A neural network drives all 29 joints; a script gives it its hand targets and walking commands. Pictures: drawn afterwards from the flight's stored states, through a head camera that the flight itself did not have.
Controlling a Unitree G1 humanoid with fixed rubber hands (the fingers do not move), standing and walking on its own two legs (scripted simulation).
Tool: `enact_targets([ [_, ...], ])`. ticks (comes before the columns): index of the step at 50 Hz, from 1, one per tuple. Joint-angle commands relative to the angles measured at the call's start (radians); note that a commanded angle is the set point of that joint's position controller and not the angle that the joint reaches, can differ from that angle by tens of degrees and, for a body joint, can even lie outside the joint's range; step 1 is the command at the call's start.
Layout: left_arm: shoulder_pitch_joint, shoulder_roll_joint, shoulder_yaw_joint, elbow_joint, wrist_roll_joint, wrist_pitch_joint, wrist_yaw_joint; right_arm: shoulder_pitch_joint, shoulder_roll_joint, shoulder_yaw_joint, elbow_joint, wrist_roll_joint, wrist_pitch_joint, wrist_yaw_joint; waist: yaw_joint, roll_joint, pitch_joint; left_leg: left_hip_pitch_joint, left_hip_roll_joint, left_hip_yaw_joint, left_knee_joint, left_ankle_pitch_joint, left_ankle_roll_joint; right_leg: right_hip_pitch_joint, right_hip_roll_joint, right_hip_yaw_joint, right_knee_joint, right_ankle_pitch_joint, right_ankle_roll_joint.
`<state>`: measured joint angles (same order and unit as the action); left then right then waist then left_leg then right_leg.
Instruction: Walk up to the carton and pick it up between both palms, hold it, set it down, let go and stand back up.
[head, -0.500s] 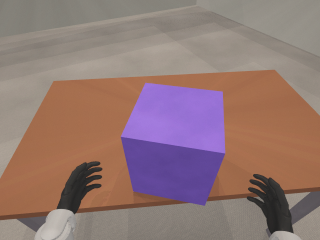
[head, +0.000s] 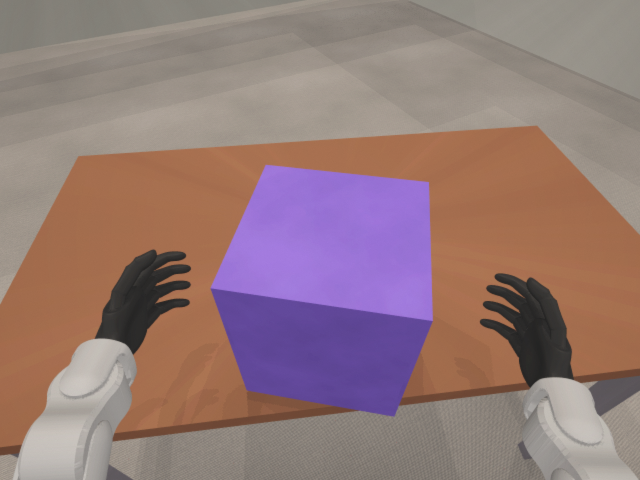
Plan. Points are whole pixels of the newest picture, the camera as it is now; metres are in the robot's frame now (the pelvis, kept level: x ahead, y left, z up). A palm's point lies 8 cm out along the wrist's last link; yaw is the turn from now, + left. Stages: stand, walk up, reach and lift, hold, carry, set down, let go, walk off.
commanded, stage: reach and lift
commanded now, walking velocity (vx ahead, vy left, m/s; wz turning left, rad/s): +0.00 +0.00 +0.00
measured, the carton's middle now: (331, 293) +0.34 +0.02 +0.04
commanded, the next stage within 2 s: none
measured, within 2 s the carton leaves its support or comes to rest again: neither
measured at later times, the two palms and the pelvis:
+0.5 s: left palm (140, 264) +0.30 +0.23 +0.15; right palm (540, 289) +0.28 -0.19 +0.15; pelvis -0.02 -0.01 +0.00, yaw -1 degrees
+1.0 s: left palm (138, 177) +0.37 +0.23 +0.21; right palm (537, 200) +0.35 -0.19 +0.20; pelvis -0.03 +0.00 +0.00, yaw +0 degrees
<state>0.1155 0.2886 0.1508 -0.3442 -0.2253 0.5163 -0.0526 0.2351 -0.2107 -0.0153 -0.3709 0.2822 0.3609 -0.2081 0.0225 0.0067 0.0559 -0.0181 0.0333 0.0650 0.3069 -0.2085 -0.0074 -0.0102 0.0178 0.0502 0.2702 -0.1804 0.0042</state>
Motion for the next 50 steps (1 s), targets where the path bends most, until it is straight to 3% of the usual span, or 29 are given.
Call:
enact_targets([
  [1, -0.177, 0.126, 0.090, -0.130, 0.007, 0.017, -0.019, -0.173, -0.107, -0.006, -0.211, 0.029, 0.002, -0.013, 0.017, -0.035, -0.133, 0.067, -0.017, 0.002, -0.010, 0.362, -0.043, -0.020, -0.003, -0.003, -0.024, 0.346, 0.016],
  [6, -0.242, 0.144, 0.112, -0.144, 0.012, 0.044, -0.027, -0.235, -0.122, -0.004, -0.221, 0.038, 0.024, -0.029, 0.001, -0.050, -0.161, 0.092, -0.024, 0.013, -0.007, 0.377, -0.041, -0.018, -0.005, -0.006, -0.006, 0.456, 0.024],
  [8, -0.266, 0.151, 0.118, -0.155, 0.015, 0.064, -0.033, -0.247, -0.123, -0.005, -0.200, 0.041, 0.038, -0.040, -0.019, -0.040, -0.170, 0.092, -0.024, 0.010, -0.005, 0.394, -0.043, -0.008, -0.010, -0.006, -0.002, 0.497, 0.022],
  [13, -0.397, 0.168, 0.131, -0.141, 0.036, 0.111, -0.034, -0.330, -0.146, -0.001, -0.112, 0.078, 0.072, -0.059, -0.041, 0.007, -0.182, 0.098, -0.029, 0.011, -0.008, 0.356, -0.048, -0.036, -0.012, 0.009, -0.010, 0.483, 0.026],
  [14, -0.431, 0.162, 0.134, -0.128, 0.043, 0.120, -0.032, -0.377, -0.142, -0.001, -0.106, 0.084, 0.077, -0.056, -0.031, 0.025, -0.193, 0.089, -0.025, 0.012, -0.007, 0.346, -0.045, -0.038, -0.011, 0.016, -0.009, 0.456, 0.022],
  [17, -0.500, 0.169, 0.128, -0.123, 0.037, 0.149, -0.021, -0.474, -0.156, -0.017, -0.093, 0.098, 0.090, -0.058, -0.052, 0.040, -0.244, 0.074, -0.020, 0.004, -0.005, 0.314, -0.043, -0.045, -0.009, 0.009, -0.011, 0.419, 0.021],
  [18, -0.535, 0.183, 0.131, -0.075, 0.042, 0.158, -0.016, -0.522, -0.169, -0.027, -0.064, 0.100, 0.098, -0.058, -0.040, 0.049, -0.231, 0.058, -0.017, 0.008, -0.006, 0.293, -0.043, -0.058, -0.010, 0.010, -0.012, 0.379, 0.019],
  [19, -0.565, 0.173, 0.116, -0.082, 0.029, 0.166, -0.010, -0.546, -0.165, -0.023, -0.054, 0.110, 0.099, -0.055, -0.053, 0.054, -0.248, 0.051, -0.014, 0.005, -0.004, 0.286, -0.043, -0.051, -0.006, 0.004, -0.009, 0.361, 0.018],
  [23, -0.670, 0.197, 0.130, -0.023, 0.040, 0.193, 0.010, -0.696, -0.193, -0.042, 0.017, 0.112, 0.106, -0.050, -0.041, 0.061, -0.314, 0.027, -0.011, 0.003, 0.003, 0.273, -0.034, -0.049, -0.003, 0.004, 0.012, 0.350, 0.013],
  [27, -0.774, 0.192, 0.130, 0.095, 0.037, 0.209, 0.022, -0.802, -0.221, -0.041, 0.156, 0.139, 0.116, -0.033, -0.067, 0.073, -0.318, 0.017, -0.006, -0.004, 0.007, 0.257, -0.031, -0.052, 0.004, -0.018, 0.011, 0.309, 0.009],
  [30, -0.861, 0.214, 0.123, 0.146, 0.043, 0.197, 0.028, -0.891, -0.239, -0.052, 0.246, 0.142, 0.115, -0.018, -0.080, 0.054, -0.358, 0.014, -0.007, -0.009, -0.002, 0.223, -0.022, -0.058, 0.002, -0.019, 0.012, 0.289, 0.007],
  [40, -1.185, 0.280, 0.069, 0.464, -0.011, 0.130, 0.061, -1.244, -0.268, -0.068, 0.487, 0.127, 0.100, 0.043, -0.063, 0.002, -0.424, -0.038, 0.000, -0.028, -0.029, 0.015, 0.018, -0.110, 0.011, -0.023, 0.003, 0.057, -0.003],
  [45, -1.257, 0.298, 0.051, 0.564, -0.013, 0.102, 0.059, -1.309, -0.270, -0.058, 0.619, 0.135, 0.083, 0.061, -0.061, 0.022, -0.471, -0.006, -0.008, -0.026, -0.003, 0.135, 0.003, -0.086, 0.020, -0.037, 0.017, 0.175, 0.001],
  [50, -1.292, 0.271, 0.039, 0.661, 0.014, 0.094, 0.035, -1.350, -0.273, -0.044, 0.732, 0.141, 0.075, 0.056, -0.087, 0.028, -0.434, 0.038, -0.020, -0.028, 0.027, 0.236, -0.013, -0.064, 0.026, -0.054, 0.007, 0.272, 0.011],
])
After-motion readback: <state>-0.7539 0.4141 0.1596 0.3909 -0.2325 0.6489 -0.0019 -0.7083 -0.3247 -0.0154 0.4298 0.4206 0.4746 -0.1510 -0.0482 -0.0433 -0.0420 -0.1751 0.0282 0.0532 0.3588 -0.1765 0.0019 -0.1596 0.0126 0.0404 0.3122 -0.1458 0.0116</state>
